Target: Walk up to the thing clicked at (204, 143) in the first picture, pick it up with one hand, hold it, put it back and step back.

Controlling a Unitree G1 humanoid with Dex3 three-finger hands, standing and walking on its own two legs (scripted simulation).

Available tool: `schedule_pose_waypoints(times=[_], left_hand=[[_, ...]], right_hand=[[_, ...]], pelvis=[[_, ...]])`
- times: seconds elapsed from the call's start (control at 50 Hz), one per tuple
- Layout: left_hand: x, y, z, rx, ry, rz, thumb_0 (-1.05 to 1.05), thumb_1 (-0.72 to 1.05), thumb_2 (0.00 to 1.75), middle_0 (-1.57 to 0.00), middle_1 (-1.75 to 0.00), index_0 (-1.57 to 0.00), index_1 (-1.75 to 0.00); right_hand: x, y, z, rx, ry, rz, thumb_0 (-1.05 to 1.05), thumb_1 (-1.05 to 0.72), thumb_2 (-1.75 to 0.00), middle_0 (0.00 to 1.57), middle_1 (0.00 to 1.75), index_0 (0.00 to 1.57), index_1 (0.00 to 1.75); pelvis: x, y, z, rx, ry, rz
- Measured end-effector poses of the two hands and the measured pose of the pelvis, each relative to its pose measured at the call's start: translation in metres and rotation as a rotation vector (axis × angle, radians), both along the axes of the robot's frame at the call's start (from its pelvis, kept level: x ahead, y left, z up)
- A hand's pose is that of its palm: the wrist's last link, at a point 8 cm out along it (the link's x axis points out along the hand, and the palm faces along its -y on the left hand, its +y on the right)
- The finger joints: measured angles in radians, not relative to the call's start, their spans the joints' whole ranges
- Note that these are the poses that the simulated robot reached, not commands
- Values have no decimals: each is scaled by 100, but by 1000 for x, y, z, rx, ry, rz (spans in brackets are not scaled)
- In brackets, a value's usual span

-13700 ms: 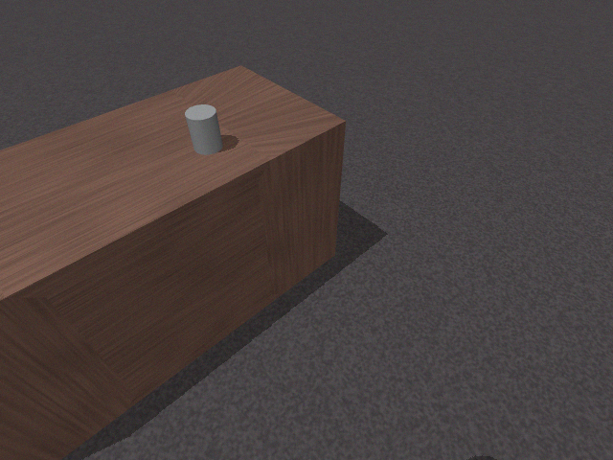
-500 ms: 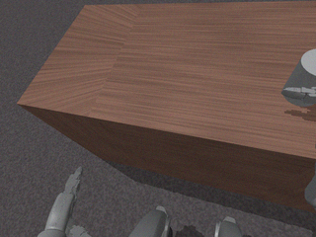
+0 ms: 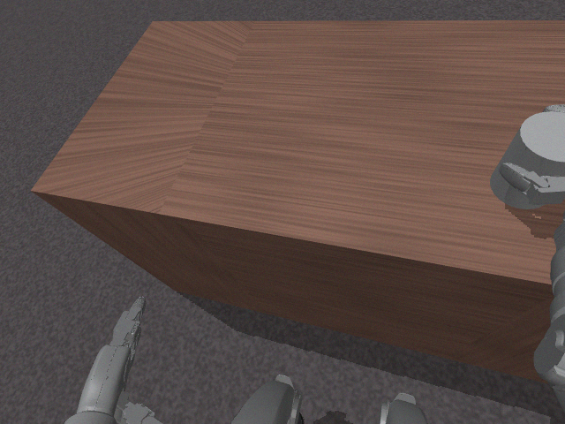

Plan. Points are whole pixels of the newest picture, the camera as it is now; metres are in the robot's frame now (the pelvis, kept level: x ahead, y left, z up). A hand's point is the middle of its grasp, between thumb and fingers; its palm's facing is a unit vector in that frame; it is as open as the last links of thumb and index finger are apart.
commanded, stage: settle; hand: right
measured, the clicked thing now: (537, 163) +0.52 -0.23 +0.03
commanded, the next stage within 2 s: lift in 0.62 s
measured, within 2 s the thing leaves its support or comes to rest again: leaves its support in 0.22 s
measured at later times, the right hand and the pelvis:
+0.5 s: hand out of the picture +0.52 -0.25 +0.08, palm faces +0.29 +0.96 -0.02, open 11.0 cm; pelvis +0.01 -0.01 +0.03, yaw -1 degrees
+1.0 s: hand out of the picture +0.50 -0.23 +0.11, palm faces +0.27 +0.96 -0.01, open 11.1 cm; pelvis +0.01 -0.01 +0.04, yaw -1 degrees
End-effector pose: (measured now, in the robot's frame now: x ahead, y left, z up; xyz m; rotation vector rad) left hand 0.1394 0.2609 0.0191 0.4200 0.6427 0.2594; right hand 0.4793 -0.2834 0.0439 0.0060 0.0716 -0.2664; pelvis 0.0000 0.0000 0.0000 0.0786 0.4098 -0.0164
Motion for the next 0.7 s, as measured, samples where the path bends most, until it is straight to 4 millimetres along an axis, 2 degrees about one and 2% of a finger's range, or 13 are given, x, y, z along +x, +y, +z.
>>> schedule_pose_waypoints(times=[0.1, 0.22, 0.36, 0.46, 0.6, 0.7], left_hand=[[-3, 0, -4, -9, 27, 13, -1, -54, 6, -7, -6, -7, -6], [7, 3, 1, -1, 24, 18, -1, -54, 6, -7, -6, -6, -6], [18, -14, 1, -44, 18, -23, -1, -54, 6, -7, -6, -6, -6], [14, -10, -4, -56, 50, 1, -1, -54, 6, -7, -6, -6, -6], [21, -8, 9, -40, 13, -13, -1, -54, 6, -6, -6, -6, -6], [20, -13, 8, -58, 15, -17, -1, -54, 6, -6, -5, -6, -5]], right_hand=[[-3, 1, 1, 13, 29, -9, 0, 48, -105, 63, 96, 67, 98], [-4, 0, 7, 3, 56, -14, 0, 48, -105, 63, 96, 67, 99], [-3, -4, 21, 3, 45, -11, 0, 49, -106, 63, 96, 67, 98], [0, -10, 34, -12, 30, -25, 0, 49, -106, 63, 96, 67, 99], [4, -8, 43, 7, 34, -8, 0, 49, -107, 61, 98, 66, 101], [3, -4, 44, 15, 34, 9, 0, 49, -107, 61, 99, 65, 102]], pelvis=[[1, -2, 5, 1, -12, -1], [5, -4, 13, 0, -34, -1], [11, -5, 22, -4, -49, -8], [12, -7, 25, -5, -56, -9], [14, -8, 30, -9, -67, -6], [14, -8, 32, -12, -72, -7]])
